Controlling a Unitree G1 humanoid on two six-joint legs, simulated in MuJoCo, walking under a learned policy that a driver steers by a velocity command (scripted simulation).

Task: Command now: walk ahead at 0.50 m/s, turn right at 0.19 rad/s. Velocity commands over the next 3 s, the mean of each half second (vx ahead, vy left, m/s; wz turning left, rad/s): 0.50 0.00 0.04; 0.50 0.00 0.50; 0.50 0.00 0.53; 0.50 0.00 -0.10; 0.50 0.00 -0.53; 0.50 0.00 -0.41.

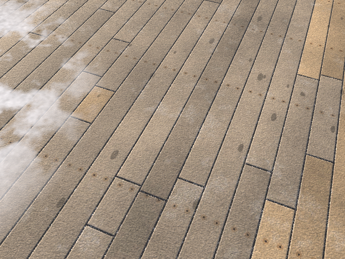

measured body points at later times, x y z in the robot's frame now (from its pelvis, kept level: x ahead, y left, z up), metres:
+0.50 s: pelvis +0.26 -0.06 +0.00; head +0.28 -0.07 +0.45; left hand +0.29 +0.22 -0.12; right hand +0.42 -0.33 -0.12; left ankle +0.38 +0.12 -0.67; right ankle +0.23 -0.15 -0.75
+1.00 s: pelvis +0.53 +0.04 +0.00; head +0.56 +0.06 +0.45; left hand +0.60 +0.35 -0.10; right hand +0.70 -0.20 -0.11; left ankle +0.50 +0.10 -0.75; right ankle +0.68 -0.12 -0.68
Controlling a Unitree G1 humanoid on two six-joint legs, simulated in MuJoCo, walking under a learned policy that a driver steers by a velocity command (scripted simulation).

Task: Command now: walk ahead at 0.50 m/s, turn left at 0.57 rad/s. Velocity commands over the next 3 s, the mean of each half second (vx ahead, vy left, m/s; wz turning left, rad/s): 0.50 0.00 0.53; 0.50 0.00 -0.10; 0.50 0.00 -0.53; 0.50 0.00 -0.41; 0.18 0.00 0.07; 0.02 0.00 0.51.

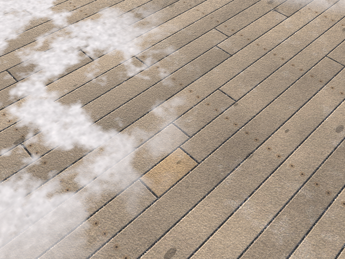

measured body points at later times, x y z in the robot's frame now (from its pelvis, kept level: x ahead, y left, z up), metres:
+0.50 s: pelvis +0.27 -0.04 +0.00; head +0.30 -0.04 +0.45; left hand +0.24 +0.24 -0.12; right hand +0.51 -0.25 -0.09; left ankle +0.31 +0.14 -0.68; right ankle +0.28 -0.15 -0.75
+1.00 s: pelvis +0.51 +0.09 +0.00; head +0.52 +0.10 +0.45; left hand +0.59 +0.39 -0.11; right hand +0.62 -0.18 -0.11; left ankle +0.46 +0.18 -0.75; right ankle +0.63 -0.06 -0.67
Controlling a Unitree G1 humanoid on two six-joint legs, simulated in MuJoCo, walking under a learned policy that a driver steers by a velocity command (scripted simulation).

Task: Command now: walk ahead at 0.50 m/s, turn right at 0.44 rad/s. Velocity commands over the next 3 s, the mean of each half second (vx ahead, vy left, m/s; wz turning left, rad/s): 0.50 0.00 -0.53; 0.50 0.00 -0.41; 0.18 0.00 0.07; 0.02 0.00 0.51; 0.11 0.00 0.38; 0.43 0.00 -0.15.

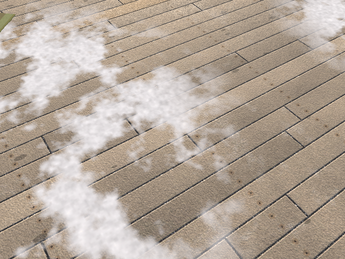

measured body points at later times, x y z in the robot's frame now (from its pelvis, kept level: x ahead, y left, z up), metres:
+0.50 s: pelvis +0.27 -0.08 +0.00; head +0.30 -0.11 +0.45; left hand +0.42 +0.17 -0.11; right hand +0.38 -0.39 -0.09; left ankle +0.41 +0.08 -0.67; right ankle +0.26 -0.14 -0.75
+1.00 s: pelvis +0.55 -0.13 +0.00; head +0.58 -0.13 +0.45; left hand +0.83 +0.02 -0.10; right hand +0.45 -0.39 -0.12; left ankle +0.59 -0.03 -0.75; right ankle +0.54 -0.30 -0.68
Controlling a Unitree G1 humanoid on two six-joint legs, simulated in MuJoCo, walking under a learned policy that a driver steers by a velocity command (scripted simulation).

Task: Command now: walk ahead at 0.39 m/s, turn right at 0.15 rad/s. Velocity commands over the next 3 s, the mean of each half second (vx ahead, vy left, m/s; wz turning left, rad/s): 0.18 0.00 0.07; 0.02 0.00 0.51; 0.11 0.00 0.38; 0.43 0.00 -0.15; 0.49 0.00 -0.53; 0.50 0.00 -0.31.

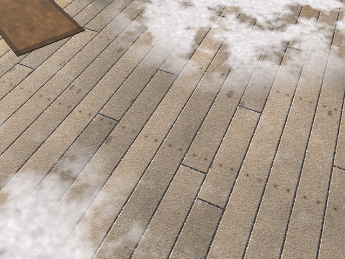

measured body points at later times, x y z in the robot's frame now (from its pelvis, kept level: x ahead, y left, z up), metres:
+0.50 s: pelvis +0.15 -0.04 -0.01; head +0.18 -0.03 +0.44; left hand +0.29 +0.24 -0.12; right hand +0.27 -0.31 -0.13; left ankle +0.15 +0.10 -0.71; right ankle +0.23 -0.14 -0.75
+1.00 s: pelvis +0.16 +0.00 +0.00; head +0.19 +0.03 +0.45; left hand +0.22 +0.32 -0.12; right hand +0.40 -0.23 -0.09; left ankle +0.14 +0.09 -0.75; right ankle +0.24 -0.15 -0.71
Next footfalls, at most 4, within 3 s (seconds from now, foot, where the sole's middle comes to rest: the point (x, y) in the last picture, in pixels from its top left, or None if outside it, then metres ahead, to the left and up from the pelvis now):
0.18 right None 0.26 -0.14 -0.78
0.62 left None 0.18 0.10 -0.78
1.10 right None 0.27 -0.11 -0.78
1.48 left None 0.15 0.11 -0.78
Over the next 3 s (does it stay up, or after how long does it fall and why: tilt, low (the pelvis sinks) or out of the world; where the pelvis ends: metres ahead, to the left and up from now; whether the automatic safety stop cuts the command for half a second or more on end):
stays up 0.94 0.22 -0.02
